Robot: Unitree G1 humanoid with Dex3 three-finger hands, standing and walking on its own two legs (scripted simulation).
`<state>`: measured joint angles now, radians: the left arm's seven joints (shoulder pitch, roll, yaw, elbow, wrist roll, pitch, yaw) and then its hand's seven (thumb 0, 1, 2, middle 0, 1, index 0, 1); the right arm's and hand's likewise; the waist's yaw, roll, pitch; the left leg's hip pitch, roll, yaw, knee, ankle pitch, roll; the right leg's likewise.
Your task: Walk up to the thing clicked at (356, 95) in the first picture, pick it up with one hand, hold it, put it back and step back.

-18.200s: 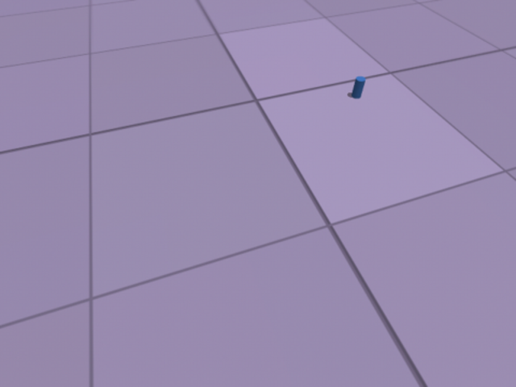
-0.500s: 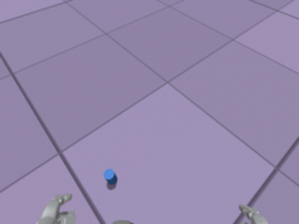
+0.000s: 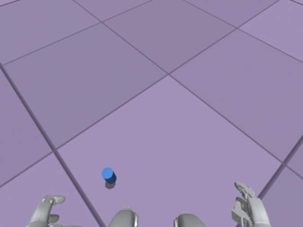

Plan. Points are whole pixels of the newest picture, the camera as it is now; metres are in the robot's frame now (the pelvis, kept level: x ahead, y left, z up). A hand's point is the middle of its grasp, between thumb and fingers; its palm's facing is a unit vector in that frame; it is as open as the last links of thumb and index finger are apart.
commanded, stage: rise first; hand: left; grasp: from above
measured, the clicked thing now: (109, 176) +0.39 +0.26 -0.65
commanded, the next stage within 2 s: go down in 0.08 s
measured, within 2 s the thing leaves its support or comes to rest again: neither
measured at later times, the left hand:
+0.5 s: hand (60, 226) +0.13 +0.27 -0.15, palm faces -0.08 -0.90 -0.43, open 14.7 cm
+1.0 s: hand (60, 200) +0.21 +0.32 -0.22, palm faces -0.12 -0.81 -0.57, open 15.5 cm
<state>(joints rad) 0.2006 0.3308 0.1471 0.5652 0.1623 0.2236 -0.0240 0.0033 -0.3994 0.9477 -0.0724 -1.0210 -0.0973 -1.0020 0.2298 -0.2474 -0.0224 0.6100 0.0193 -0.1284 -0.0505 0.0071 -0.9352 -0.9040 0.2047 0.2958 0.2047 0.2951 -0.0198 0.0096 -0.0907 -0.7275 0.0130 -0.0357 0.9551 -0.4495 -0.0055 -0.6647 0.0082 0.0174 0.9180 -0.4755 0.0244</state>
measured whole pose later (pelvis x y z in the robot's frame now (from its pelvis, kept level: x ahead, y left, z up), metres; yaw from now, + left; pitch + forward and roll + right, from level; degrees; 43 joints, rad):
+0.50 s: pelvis +0.00 +0.00 -0.03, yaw +0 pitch +17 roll -3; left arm 0.32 0.37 0.18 0.34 0.16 0.30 -0.06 0.00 -0.38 0.67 -0.04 -0.81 -0.04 -0.80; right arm 0.24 -0.23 -0.01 0.53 0.01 -0.17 -0.08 0.01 -0.82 -0.88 0.21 0.30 0.21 0.30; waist -0.03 0.01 -0.14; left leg -0.93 0.02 -0.07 1.16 -0.53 -0.01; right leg -0.85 0.02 -0.01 1.10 -0.55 0.02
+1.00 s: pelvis -0.04 +0.00 -0.12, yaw -1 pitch +26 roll -4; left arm 0.01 0.52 0.31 0.54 0.24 -0.07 -0.10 0.00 -0.45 0.61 -0.03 -0.58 -0.04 -0.59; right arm 0.14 -0.27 -0.03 0.61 -0.01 -0.21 -0.04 0.01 -0.84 -0.88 0.21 0.30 0.21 0.30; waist -0.03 0.00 -0.15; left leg -1.39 0.01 -0.07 1.54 -0.60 -0.01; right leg -1.31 0.02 -0.01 1.50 -0.65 0.03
